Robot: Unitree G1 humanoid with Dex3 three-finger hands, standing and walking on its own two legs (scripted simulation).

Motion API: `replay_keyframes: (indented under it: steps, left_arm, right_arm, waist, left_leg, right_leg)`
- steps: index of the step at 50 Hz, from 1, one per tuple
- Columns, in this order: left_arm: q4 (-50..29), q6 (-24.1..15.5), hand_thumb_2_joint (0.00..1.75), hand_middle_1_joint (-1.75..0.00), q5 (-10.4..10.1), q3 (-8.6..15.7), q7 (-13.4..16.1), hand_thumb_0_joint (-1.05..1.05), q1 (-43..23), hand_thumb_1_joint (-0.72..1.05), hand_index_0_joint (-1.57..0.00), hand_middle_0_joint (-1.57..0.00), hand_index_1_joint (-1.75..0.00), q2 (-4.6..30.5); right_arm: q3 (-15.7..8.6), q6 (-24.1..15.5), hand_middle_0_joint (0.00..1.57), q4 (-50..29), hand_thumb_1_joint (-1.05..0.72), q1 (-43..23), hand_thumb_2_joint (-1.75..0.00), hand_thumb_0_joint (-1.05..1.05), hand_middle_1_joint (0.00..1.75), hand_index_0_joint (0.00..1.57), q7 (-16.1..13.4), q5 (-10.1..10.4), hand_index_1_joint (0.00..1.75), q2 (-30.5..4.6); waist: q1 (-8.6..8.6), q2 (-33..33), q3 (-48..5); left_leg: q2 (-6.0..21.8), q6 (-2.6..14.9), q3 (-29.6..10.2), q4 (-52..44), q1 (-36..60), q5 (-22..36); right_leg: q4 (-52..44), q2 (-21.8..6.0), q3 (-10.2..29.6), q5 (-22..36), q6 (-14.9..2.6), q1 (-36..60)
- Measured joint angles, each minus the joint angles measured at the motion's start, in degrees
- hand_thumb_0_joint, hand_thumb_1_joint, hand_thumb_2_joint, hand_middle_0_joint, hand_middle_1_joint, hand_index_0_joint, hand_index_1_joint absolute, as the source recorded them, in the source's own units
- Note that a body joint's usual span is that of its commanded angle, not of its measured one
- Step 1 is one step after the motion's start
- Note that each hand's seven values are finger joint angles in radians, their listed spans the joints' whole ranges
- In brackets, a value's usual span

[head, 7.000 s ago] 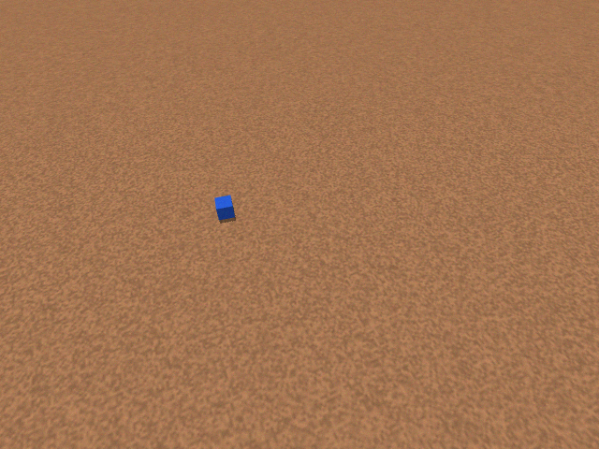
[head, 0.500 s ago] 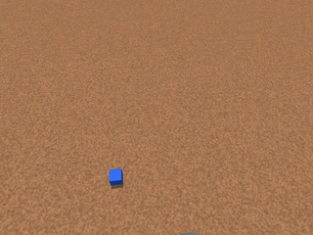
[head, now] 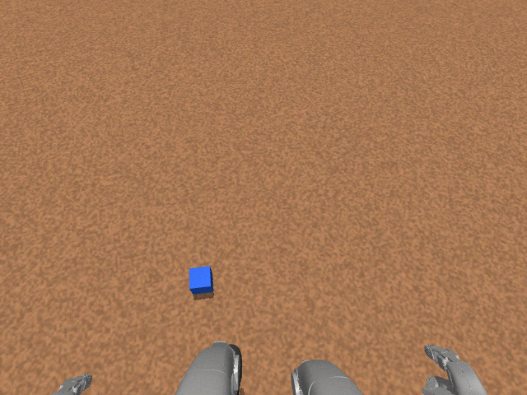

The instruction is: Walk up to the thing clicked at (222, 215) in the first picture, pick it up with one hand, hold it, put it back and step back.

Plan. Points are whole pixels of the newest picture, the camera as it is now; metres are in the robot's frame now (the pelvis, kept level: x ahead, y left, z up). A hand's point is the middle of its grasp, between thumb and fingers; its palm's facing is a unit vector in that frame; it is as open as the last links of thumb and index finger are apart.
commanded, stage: walk up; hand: left
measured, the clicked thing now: (201, 280) +0.48 +0.24 -0.71
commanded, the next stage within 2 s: stand in 1.82 s
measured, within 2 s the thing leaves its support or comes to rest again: neither
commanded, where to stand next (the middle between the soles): +0.06 -0.01 m, yaw +0 degrees
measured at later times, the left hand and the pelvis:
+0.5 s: hand out of the picture -0.03 +0.25 -0.11, palm faces -0.01 -0.88 -0.47, open 7.4 cm; pelvis -0.07 -0.03 +0.02, yaw -1 degrees
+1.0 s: hand out of the picture -0.03 +0.23 -0.12, palm faces +0.05 -0.92 -0.40, open 7.4 cm; pelvis -0.08 -0.04 +0.02, yaw +3 degrees
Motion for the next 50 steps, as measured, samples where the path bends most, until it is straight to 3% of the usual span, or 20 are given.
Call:
replay_keyframes:
  steps: [3, 5, 10, 12, 13, 14, 16, 17, 20, 23, 27, 30, 32, 35, 39, 42, 44, 47, 50]
  left_arm:
    - [-0.6, 0.4, 0.9, -0.3, 0.2, -0.3, -0.6, 0.01, -1.2, 0.91, -0.2, -0.2, -0.3, -0.5]
    - [-0.9, 0.7, 0.9, -0.3, 0.4, -0.2, -1.1, 0.01, -1.0, 0.91, -0.2, -0.2, -0.3, -0.8]
    - [-0.6, 0.3, 0.9, -0.3, 1.2, 0.6, -2.3, 0.0, 1.2, 0.91, -0.21, -0.21, -0.3, -1.4]
    - [0.8, -0.2, 0.9, -0.3, 1.9, 1.1, -2.4, 0.0, 2.1, 0.91, -0.21, -0.21, -0.3, -2.5]
    - [1.3, -0.2, 0.9, -0.3, 2.5, 1.2, -2.5, 0.0, 2.9, 0.91, -0.21, -0.21, -0.3, -3.1]
    - [1.4, -0.1, 0.9, -0.3, 3.2, 1.2, -2.6, 0.0, 4.0, 0.91, -0.21, -0.21, -0.3, -3.1]
    - [1.6, 0.0, 0.9, -0.3, 4.0, 1.2, -2.5, 0.0, 6.3, 0.9, -0.21, -0.21, -0.3, -2.5]
    - [2.0, -0.1, 0.9, -0.3, 4.1, 1.4, -2.2, 0.01, 7.0, 0.9, -0.21, -0.21, -0.3, -2.5]
    - [3.3, -0.6, 0.9, -0.3, 4.0, 2.0, -1.5, 0.01, 7.4, 0.9, -0.21, -0.21, -0.3, -3.1]
    - [2.5, -1.8, 0.9, -0.3, 4.3, 2.2, -1.4, 0.01, 6.9, 0.9, -0.21, -0.21, -0.3, -2.8]
    - [0.3, -2.9, 0.9, -0.3, 4.0, 2.3, -1.5, 0.01, 5.6, 0.9, -0.21, -0.21, -0.3, -2.0]
    - [-0.3, -2.9, 0.9, -0.3, 3.1, 1.9, -1.7, 0.01, 4.6, 0.9, -0.21, -0.21, -0.3, -0.7]
    - [0.8, -2.3, 0.9, -0.3, 2.4, 1.5, -1.5, 0.01, 4.4, 0.9, -0.21, -0.21, -0.3, -0.9]
    - [2.6, -1.8, 0.9, -0.3, 2.4, 0.3, -1.8, 0.01, 4.1, 0.91, -0.21, -0.2, -0.3, -2.0]
    - [3.1, -3.3, 0.9, -0.3, 2.1, 0.1, -2.6, 0.01, 4.2, 0.9, -0.21, -0.21, -0.3, -1.9]
    - [4.4, -4.7, 0.9, -0.3, 2.4, 0.3, -2.1, 0.01, 3.7, 0.9, -0.21, -0.21, -0.3, -1.9]
    - [5.6, -5.3, 0.9, -0.3, 3.1, 0.1, -1.5, 0.01, 3.2, 0.9, -0.21, -0.21, -0.3, -2.9]
    - [6.3, -5.6, 0.9, -0.3, 3.6, -0.4, -1.4, 0.01, 3.1, 0.9, -0.21, -0.21, -0.3, -3.2]
    - [6.9, -5.7, 0.9, -0.3, 3.8, -0.6, -1.5, 0.01, 2.7, 0.9, -0.21, -0.21, -0.3, -3.5]
  right_arm:
    - [0.1, 0.7, 0.2, -1.7, -0.9, -1.6, -0.9, 0.0, 0.3, 0.21, -0.4, -0.2, 0.3, 0.4]
    - [-0.1, 1.0, 0.2, -2.7, -0.9, -2.1, -0.9, 0.0, 0.3, 0.21, -0.4, -0.6, 0.3, 0.1]
    - [-1.0, 2.0, 0.2, -4.1, -0.9, -2.3, -0.9, 0.0, 0.31, 0.21, 0.2, -1.8, 0.3, -2.2]
    - [-1.9, 2.7, 0.2, -3.9, -0.9, -2.3, -0.9, 0.0, 0.3, 0.21, 0.3, -1.9, 0.3, -3.8]
    - [-2.4, 3.1, 0.2, -3.4, -0.9, -1.6, -0.9, 0.0, 0.3, 0.21, 0.2, -1.7, 0.3, -4.4]
    - [-2.7, 3.5, 0.2, -2.7, -0.9, -0.3, -0.9, 0.0, 0.3, 0.21, 0.0, -1.5, 0.3, -4.3]
    - [-2.8, 4.1, 0.2, -0.8, -0.9, 1.8, -0.9, 0.0, 0.3, 0.21, -0.2, -1.2, 0.3, -3.8]
    - [-2.8, 4.1, 0.2, -0.1, -0.9, 2.4, -0.9, 0.0, 0.3, 0.21, 0.0, -1.0, 0.3, -4.0]
    - [-3.0, 3.0, 0.2, 0.6, -0.9, 4.8, -0.9, 0.01, 0.3, 0.21, -0.1, -0.3, 0.3, -5.2]
    - [-2.4, 2.2, 0.2, 1.8, -0.9, 7.1, -0.9, 0.0, 0.3, 0.2, -0.2, 0.0, 0.3, -5.5]
    - [-1.4, 1.8, 0.2, 4.5, -0.9, 8.9, -0.9, 0.01, 0.3, 0.2, 0.2, -0.7, 0.3, -4.6]
    - [-1.0, 0.4, 0.2, 5.6, -0.9, 8.0, -0.9, 0.01, 0.3, 0.21, 0.3, -1.2, 0.3, -2.5]
    - [-0.5, -0.7, 0.2, 5.0, -0.9, 7.4, -0.9, 0.01, 0.3, 0.21, 0.6, -1.6, 0.3, -1.3]
    - [-0.2, -1.6, 0.2, 3.9, -0.9, 7.5, -0.9, 0.01, 0.3, 0.21, 1.2, -1.4, 0.3, -1.1]
    - [0.4, -1.7, 0.2, 3.2, -0.9, 6.5, -0.9, 0.01, 0.3, 0.21, 1.4, -1.2, 0.3, -1.1]
    - [0.4, -0.6, 0.2, 3.0, -0.9, 5.1, -0.9, 0.0, 0.3, 0.21, 1.7, -0.8, 0.3, -2.0]
    - [0.0, 0.5, 0.2, 3.6, -0.9, 4.3, -0.9, 0.0, 0.3, 0.21, 1.5, -0.5, 0.3, -2.9]
    - [-0.4, 1.5, 0.2, 4.8, -0.9, 4.1, -0.9, 0.0, 0.3, 0.21, 1.3, -0.6, 0.3, -3.2]
    - [-0.9, 1.2, 0.2, 6.0, -0.9, 4.3, -0.9, 0.0, 0.3, 0.21, 1.7, -0.6, 0.3, -4.1]
  waist:
    - [-0.68, 0.0, 0.1]
    - [-1.02, 0.1, -0.5]
    - [-0.7, 1.0, -3.0]
    - [-1.27, 4.4, -3.0]
    - [-1.91, 6.2, -3.2]
    - [-1.75, 6.0, -4.4]
    - [0.64, 3.1, -6.5]
    - [1.27, 2.4, -6.9]
    - [0.26, 3.5, -7.4]
    - [0.16, 4.4, -7.2]
    - [0.18, 4.5, -7.4]
    - [0.5, 1.3, -6.5]
    - [0.53, -0.2, -6.6]
    - [-1.04, 1.6, -8.5]
    - [-1.32, 1.5, -9.9]
    - [-1.24, 2.3, -9.9]
    - [-1.41, 4.9, -9.9]
    - [-0.43, 4.5, -10.9]
    - [-0.21, 4.7, -11.0]
  left_leg:
    - [1.3, -0.09, 0.5, -1.1, -0.9, 1.5]
    - [2.0, -0.17, 1.0, -1.1, -1.9, 2.1]
    - [3.7, -0.77, 2.4, 1.2, -5.4, 2.5]
    - [5.4, -0.99, 0.4, 3.4, -6.4, 1.8]
    - [5.5, -0.66, -1.6, 5.2, -7.1, -2.4]
    - [3.7, -0.96, -3.4, 8.0, -8.1, -9.0]
    - [-1.1, -1.73, -5.7, 16.6, -9.0, -16.7]
    - [-2.8, -1.81, -6.8, 20.9, -9.0, -17.4]
    - [-5.3, -1.69, -9.7, 28.2, -8.1, -15.5]
    - [-4.1, -2.22, -8.8, 23.6, -2.7, -15.4]
    - [-1.4, -2.34, -4.8, 8.6, 5.7, -18.3]
    - [-2.6, -1.17, -2.2, -2.4, 11.3, -10.6]
    - [-3.3, -0.78, -1.3, -2.8, 12.1, -10.2]
    - [-1.3, 0.09, -3.2, -2.8, 12.4, -10.5]
    - [0.0, -1.18, -3.5, -3.9, 12.9, -9.9]
    - [1.2, -2.31, -3.9, 0.0, 11.5, -11.9]
    - [2.6, -1.82, -5.9, 3.4, 10.2, -14.1]
    - [0.5, -1.13, -5.5, 9.4, 7.2, -20.1]
    - [0.5, -0.71, -4.3, 8.7, 6.5, -20.0]
  right_leg:
    - [6.9, 1.2, 0.2, -0.1, -0.14, -4.1]
    - [6.5, 0.7, 0.3, 1.3, -0.07, -4.5]
    - [-10.4, -2.4, -1.9, 2.6, -0.11, 1.4]
    - [-15.0, -0.9, -4.2, 4.4, -0.4, 3.9]
    - [-15.6, -0.1, -5.6, 5.0, -0.71, 4.6]
    - [-15.7, -0.6, -5.9, 5.2, -1.0, 4.4]
    - [-16.3, -2.7, -3.5, 6.0, -1.55, 3.7]
    - [-17.6, -3.5, -2.7, 7.0, -1.47, 3.9]
    - [-22.6, -4.2, -3.7, 10.5, -1.01, 4.5]
    - [-25.1, -4.1, -4.9, 12.3, -1.09, 4.5]
    - [-24.1, -4.3, -7.6, 11.8, -1.12, 3.9]
    - [-20.0, -6.4, -7.4, 9.9, -0.46, 2.8]
    - [-16.2, -6.4, -5.3, 7.9, -0.45, 1.4]
    - [-11.2, -4.1, -5.2, 1.8, -0.64, -0.5]
    - [-17.7, -4.9, -5.1, 8.1, -0.28, -0.2]
    - [-27.0, -4.3, -5.8, 18.1, 0.45, 2.8]
    - [-27.5, -2.5, -7.4, 18.7, 0.55, 3.5]
    - [-27.3, -3.5, -7.2, 18.0, -0.14, 2.9]
    - [-28.7, -4.7, -7.4, 18.6, 0.35, 3.2]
